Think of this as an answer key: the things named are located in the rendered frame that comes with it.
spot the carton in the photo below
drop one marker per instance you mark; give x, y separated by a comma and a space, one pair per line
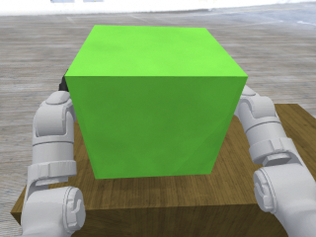
153, 101

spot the robot left forearm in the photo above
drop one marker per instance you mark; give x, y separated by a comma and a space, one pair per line
52, 142

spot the pedestal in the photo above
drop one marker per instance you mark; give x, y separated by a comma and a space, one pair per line
219, 204

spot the robot right forearm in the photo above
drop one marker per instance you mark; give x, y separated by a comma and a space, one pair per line
269, 145

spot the robot left upper arm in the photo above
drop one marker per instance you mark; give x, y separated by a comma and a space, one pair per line
57, 212

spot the robot left hand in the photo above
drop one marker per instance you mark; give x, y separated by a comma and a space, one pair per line
63, 85

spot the robot right upper arm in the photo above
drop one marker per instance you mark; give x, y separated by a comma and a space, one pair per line
288, 192

